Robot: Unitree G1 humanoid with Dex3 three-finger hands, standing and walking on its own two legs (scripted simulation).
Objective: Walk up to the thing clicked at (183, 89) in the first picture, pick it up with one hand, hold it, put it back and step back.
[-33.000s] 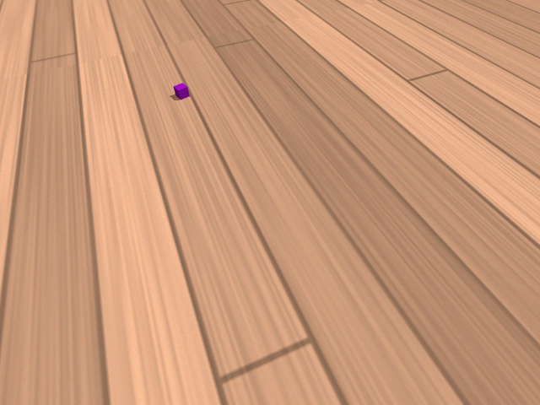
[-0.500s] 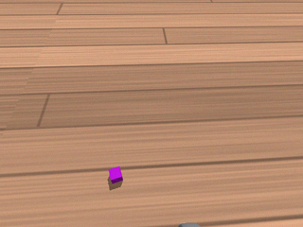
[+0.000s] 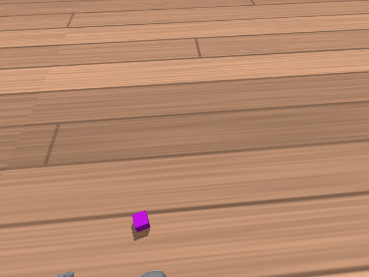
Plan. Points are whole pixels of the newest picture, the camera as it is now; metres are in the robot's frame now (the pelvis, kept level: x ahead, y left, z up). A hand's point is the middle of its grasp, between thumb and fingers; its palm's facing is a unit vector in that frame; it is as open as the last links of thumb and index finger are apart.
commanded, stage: walk up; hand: left
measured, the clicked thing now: (141, 221) +0.47 +0.25 -0.72
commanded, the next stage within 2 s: stand in 1.56 s
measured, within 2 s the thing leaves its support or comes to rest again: neither
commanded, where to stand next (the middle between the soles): +0.12 -0.01 m, yaw +2 degrees
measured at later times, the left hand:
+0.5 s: hand out of the picture +0.06 +0.22 -0.10, palm faces +0.06 -0.86 -0.50, open 7.4 cm
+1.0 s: hand out of the picture +0.08 +0.26 -0.15, palm faces +0.09 -0.92 -0.38, open 7.4 cm
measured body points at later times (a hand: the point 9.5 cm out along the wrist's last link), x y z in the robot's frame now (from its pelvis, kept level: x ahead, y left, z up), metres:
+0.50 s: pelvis +0.04 -0.06 +0.01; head +0.04 -0.12 +0.46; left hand +0.05 +0.27 -0.07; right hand +0.10 -0.39 -0.14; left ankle +0.05 +0.10 -0.66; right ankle +0.07 -0.18 -0.72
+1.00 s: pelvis +0.06 -0.01 +0.00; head +0.09 +0.00 +0.45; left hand +0.08 +0.31 -0.12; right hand +0.20 -0.31 -0.10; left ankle +0.07 +0.11 -0.72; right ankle +0.08 -0.15 -0.70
